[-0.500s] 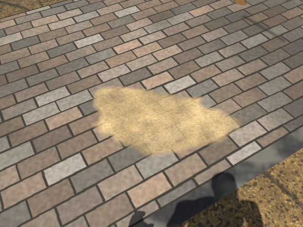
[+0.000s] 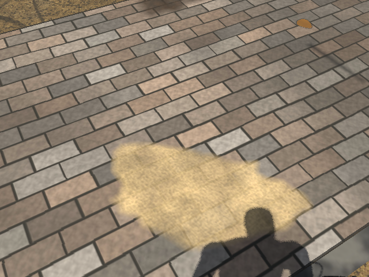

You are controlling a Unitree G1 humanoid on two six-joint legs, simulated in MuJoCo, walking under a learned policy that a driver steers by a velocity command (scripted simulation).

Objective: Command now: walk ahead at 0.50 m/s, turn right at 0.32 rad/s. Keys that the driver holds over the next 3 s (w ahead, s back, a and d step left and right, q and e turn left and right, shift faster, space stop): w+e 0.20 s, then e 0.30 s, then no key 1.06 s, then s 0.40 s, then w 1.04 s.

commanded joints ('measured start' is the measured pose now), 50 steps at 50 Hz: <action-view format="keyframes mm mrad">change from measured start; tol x32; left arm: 1 -65 112 34 -96 2 -15 6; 50 -212 53 21 -219 57 75 9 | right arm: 1 142 -104 -34 4 -1 -5 -4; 50 50 -112 -18 52 -20 58 -39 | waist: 1 -82 109 -75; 17 -77 105 16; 23 -29 -247 -451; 50 -16 149 -18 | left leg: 1 392 288 -346 -298 -9 150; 20 429 231 154 87 809 38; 21 317 167 168 320 603 -19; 22 -4 45 148 649 -341 -78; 24 -245 -27 -172 937 -488 -92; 45 280 198 -228 -113 183 18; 50 54 107 -175 -163 -172 -13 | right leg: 1 -407 -111 49 132 132 3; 19 -186 0 -154 -440 338 -43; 22 421 -207 197 -493 1171 -204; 23 606 -404 642 -582 1094 -439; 30 41 -193 227 -726 779 -254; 39 -30 -155 221 -777 214 -200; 50 64 5 53 -571 257 -10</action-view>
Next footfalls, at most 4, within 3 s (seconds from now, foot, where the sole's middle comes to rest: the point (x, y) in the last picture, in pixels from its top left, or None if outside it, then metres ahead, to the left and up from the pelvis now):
0.42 right None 0.35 -0.16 -0.77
0.88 left None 0.39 0.08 -0.77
2.36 left None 0.27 0.09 -0.77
2.78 right None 0.47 -0.29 -0.77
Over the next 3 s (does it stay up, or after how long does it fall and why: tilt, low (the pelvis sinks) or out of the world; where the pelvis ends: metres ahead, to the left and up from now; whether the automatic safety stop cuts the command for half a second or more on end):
stays up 0.46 -0.18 0.01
